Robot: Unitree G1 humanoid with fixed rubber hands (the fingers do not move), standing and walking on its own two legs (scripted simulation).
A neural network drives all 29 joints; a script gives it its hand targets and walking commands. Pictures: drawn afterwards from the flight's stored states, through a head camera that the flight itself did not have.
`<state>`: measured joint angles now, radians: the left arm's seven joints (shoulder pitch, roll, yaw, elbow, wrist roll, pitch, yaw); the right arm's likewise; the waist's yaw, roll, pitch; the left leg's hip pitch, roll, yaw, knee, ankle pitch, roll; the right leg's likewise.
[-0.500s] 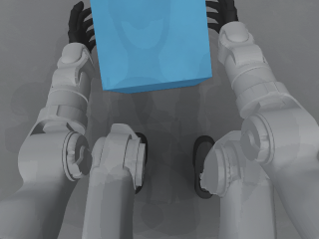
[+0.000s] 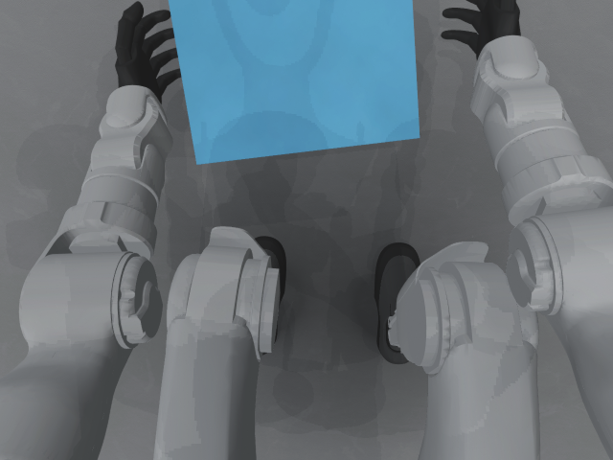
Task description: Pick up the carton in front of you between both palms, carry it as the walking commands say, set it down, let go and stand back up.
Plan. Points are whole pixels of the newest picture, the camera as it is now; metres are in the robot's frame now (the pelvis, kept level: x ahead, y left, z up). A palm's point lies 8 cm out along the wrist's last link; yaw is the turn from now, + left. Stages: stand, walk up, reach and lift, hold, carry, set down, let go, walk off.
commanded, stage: set down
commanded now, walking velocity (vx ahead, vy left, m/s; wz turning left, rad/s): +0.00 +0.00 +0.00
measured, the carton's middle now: (301, 67) +0.51 +0.05 -0.24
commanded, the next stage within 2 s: let go in 1.14 s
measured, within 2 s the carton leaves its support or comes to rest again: neither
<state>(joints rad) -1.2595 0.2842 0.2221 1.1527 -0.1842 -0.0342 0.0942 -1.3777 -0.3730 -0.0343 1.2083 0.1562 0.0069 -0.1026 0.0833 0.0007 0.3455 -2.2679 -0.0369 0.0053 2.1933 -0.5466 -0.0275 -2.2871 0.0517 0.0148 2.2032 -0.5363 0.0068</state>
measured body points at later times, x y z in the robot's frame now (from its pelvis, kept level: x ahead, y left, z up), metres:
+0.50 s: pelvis +0.02 +0.00 +0.08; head +0.33 +0.01 +0.40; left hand +0.50 +0.24 -0.05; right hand +0.55 -0.14 -0.05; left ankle +0.12 +0.12 -0.33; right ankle +0.12 -0.11 -0.33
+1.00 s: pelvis +0.04 +0.00 +0.21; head +0.32 +0.00 +0.55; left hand +0.49 +0.25 +0.10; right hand +0.56 -0.15 +0.10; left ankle +0.12 +0.12 -0.33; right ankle +0.12 -0.11 -0.33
